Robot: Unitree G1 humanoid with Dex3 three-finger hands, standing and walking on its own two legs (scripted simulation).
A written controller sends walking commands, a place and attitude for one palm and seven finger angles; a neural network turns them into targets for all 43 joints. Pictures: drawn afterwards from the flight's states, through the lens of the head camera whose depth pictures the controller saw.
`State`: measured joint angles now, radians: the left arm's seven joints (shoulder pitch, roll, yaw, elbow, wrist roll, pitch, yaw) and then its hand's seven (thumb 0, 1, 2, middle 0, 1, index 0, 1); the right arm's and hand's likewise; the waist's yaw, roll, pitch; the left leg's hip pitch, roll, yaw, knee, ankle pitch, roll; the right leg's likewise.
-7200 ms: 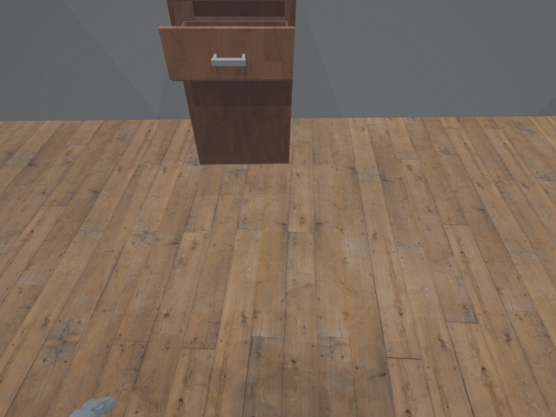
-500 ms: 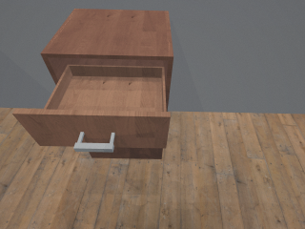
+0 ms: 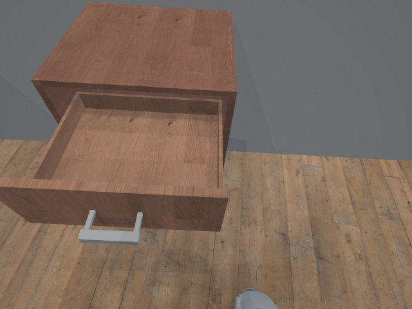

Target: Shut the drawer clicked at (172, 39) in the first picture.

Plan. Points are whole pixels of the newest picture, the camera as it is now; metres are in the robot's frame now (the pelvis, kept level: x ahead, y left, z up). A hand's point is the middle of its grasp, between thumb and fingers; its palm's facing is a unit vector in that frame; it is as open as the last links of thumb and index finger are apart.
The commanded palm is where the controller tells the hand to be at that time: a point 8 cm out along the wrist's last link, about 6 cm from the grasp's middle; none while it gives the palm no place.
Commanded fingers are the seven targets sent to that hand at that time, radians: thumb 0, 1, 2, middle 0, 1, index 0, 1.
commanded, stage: come to a stop and stand still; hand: left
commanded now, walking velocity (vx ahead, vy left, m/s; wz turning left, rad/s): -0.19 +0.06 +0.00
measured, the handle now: (112, 226) +0.27 +0.21 -0.04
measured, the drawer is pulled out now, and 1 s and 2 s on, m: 0.28 0.28 0.28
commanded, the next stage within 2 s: look again from close up in 1.32 s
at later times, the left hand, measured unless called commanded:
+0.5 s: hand out of the picture +0.04 +0.17 -0.17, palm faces +0.04 -0.96 -0.26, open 7.3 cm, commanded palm none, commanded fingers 0.00 0.90 0.90 -0.20 -0.30 -0.20 -0.30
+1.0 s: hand out of the picture -0.09 +0.13 -0.17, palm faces +0.02 -0.98 -0.21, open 7.3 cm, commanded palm none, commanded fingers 0.00 0.90 0.90 -0.20 -0.30 -0.20 -0.30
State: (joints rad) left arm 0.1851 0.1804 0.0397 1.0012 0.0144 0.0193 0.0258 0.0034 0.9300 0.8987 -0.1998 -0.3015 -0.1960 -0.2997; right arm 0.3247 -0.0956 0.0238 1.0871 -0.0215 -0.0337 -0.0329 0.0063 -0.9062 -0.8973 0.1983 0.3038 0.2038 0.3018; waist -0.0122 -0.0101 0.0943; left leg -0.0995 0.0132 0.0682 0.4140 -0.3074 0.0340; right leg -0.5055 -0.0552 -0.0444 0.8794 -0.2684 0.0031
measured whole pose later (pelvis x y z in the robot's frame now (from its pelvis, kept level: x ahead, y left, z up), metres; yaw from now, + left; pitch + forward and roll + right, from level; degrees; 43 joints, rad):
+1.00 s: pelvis -0.07 -0.03 -0.01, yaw +0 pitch +0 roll +1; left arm 0.35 0.11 0.00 1.06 0.01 0.00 0.03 0.00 0.91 0.90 -0.20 -0.30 -0.20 -0.30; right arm 0.36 -0.13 -0.01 1.11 -0.01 0.01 -0.02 0.01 -0.91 -0.90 0.20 0.30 0.20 0.30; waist -0.03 0.05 0.03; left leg -0.31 0.02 0.05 0.66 -0.40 0.00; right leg -0.13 0.03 -0.07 0.49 -0.36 -0.07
